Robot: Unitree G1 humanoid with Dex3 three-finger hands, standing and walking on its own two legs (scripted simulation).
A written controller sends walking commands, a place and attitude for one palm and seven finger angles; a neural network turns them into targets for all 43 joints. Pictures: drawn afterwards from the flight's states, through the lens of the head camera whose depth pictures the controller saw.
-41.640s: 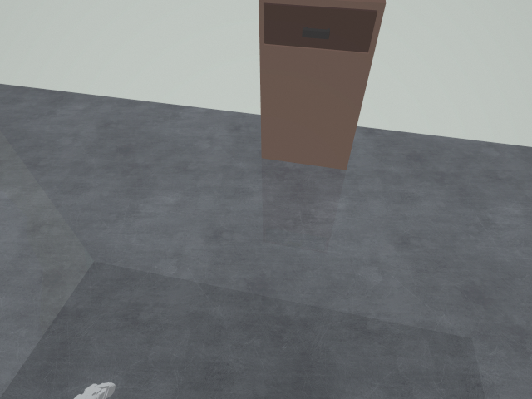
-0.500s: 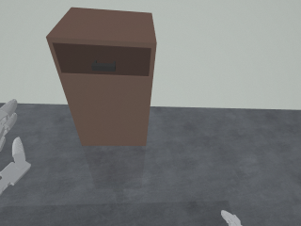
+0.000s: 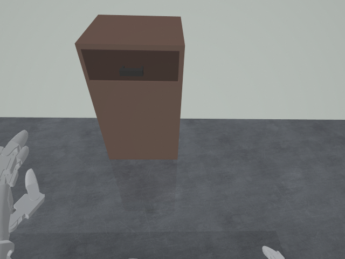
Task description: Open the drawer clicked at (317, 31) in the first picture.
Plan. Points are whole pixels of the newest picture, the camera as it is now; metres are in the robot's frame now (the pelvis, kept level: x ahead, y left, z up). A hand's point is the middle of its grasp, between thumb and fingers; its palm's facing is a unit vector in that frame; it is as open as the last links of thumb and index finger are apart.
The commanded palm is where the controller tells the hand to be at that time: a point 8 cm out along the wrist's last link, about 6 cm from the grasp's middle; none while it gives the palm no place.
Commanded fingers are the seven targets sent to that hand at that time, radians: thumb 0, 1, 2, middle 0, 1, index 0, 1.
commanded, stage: stop stepping back and stand still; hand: left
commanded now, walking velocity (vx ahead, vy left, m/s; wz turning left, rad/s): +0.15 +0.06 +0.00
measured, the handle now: (132, 69) +0.95 +0.26 -0.02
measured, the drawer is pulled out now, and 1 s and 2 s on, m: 0.00 0.00 0.00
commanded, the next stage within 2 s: let the arm hang, fingers relaxed in 0.76 s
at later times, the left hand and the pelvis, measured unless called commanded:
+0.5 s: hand (37, 181) +0.21 +0.26 +0.15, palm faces +0.33 -0.82 -0.46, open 7.4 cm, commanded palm +0.15 +0.32 +0.17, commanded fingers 0.00 0.90 0.90 -0.20 -0.30 -0.20 -0.30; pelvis +0.02 +0.04 -0.01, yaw +0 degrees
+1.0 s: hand (55, 222) +0.21 +0.30 -0.04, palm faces +0.05 -0.90 -0.44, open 7.4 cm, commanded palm none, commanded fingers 0.00 0.90 0.90 -0.20 -0.30 -0.20 -0.30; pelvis +0.01 +0.06 -0.01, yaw +0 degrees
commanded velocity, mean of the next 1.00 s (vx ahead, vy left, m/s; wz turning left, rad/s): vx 0.01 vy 0.00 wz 0.00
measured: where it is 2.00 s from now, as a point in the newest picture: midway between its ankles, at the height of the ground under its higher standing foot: outside the picture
